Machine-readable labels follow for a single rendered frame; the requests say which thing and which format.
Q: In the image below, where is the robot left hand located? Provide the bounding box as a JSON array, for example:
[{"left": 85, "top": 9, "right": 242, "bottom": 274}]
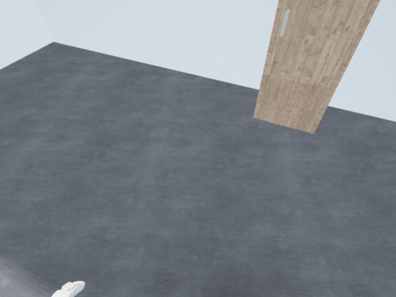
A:
[{"left": 52, "top": 281, "right": 85, "bottom": 297}]

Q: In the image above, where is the handle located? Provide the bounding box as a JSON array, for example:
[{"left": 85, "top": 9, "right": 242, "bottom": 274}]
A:
[{"left": 280, "top": 9, "right": 290, "bottom": 37}]

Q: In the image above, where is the cupboard door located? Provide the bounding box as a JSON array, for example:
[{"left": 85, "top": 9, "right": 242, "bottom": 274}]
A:
[{"left": 267, "top": 0, "right": 376, "bottom": 85}]

